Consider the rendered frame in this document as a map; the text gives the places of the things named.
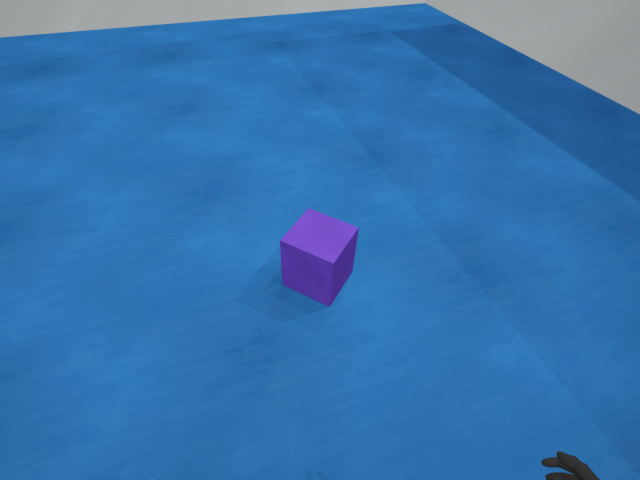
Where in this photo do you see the robot right hand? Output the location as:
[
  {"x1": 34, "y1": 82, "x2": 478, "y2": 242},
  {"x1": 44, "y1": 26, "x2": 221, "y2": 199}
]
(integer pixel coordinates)
[{"x1": 541, "y1": 451, "x2": 600, "y2": 480}]

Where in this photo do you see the carton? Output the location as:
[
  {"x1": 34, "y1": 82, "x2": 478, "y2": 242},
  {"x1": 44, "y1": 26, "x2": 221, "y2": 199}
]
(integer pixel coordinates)
[{"x1": 280, "y1": 208, "x2": 359, "y2": 307}]

